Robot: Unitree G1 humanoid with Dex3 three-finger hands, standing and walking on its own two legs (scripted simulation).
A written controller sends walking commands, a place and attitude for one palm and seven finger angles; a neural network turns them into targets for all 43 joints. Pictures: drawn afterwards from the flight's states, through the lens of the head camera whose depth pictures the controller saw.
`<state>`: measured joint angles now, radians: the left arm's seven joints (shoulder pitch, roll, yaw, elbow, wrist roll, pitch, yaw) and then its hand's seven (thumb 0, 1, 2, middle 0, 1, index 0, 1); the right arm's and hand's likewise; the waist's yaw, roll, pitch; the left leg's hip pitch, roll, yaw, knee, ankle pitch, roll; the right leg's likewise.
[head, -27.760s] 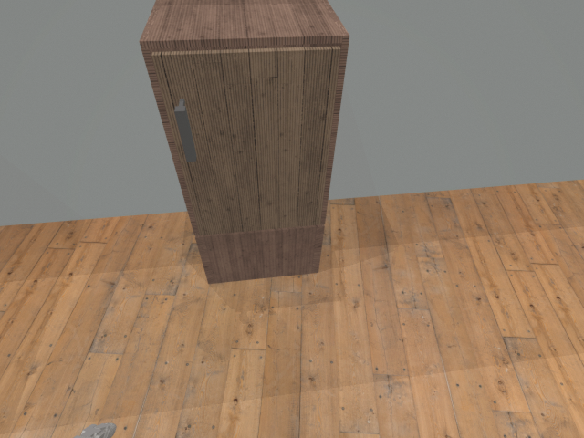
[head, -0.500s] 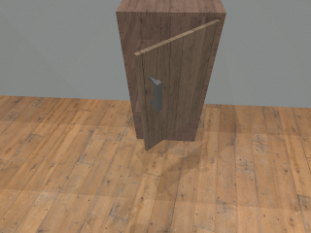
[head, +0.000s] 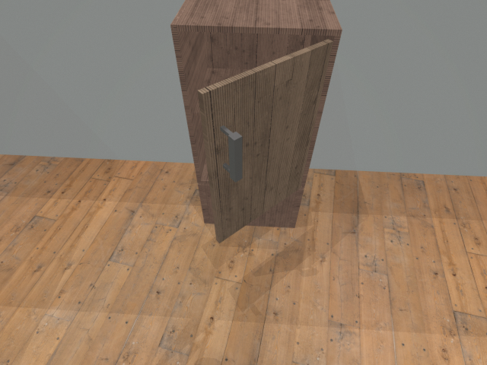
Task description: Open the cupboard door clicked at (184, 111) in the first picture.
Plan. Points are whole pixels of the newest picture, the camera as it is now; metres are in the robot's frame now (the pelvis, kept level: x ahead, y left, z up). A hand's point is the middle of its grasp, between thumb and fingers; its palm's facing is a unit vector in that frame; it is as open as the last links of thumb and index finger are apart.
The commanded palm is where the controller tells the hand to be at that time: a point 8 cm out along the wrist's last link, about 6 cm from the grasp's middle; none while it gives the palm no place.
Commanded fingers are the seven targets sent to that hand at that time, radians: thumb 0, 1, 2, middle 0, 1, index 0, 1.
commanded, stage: look to check the result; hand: left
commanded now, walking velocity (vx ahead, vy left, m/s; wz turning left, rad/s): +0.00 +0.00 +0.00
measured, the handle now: (230, 153) +0.59 +0.06 -0.02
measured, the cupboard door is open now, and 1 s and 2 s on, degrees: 42 42 42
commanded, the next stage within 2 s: walk to a spot facing it in 0.56 s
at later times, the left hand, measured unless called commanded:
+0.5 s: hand out of the picture +0.00 +0.15 -0.18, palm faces +0.06 -0.98 -0.17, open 7.3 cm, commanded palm none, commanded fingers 0.00 0.90 0.90 -0.20 -0.30 -0.20 -0.30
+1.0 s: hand out of the picture +0.03 +0.18 -0.18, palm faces -0.03 -0.98 -0.21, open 7.3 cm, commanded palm none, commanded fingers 0.00 0.90 0.90 -0.20 -0.30 -0.20 -0.30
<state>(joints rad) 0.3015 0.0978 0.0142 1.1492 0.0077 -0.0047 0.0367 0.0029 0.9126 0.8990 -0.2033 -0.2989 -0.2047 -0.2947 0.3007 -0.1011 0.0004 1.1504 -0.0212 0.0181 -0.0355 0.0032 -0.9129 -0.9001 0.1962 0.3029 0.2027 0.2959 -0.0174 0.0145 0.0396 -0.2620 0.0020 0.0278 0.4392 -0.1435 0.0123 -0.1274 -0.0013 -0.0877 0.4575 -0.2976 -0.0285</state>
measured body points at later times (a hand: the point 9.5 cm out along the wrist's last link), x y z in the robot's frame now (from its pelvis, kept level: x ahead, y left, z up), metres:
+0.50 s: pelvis +0.02 -0.01 +0.00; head +0.03 -0.01 +0.45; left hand -0.01 +0.20 -0.16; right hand +0.01 -0.22 -0.16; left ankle +0.06 +0.11 -0.74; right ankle -0.03 -0.10 -0.74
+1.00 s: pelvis +0.02 -0.01 -0.01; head +0.05 -0.01 +0.44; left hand +0.04 +0.23 -0.16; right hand +0.02 -0.24 -0.17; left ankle +0.06 +0.11 -0.74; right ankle -0.03 -0.10 -0.74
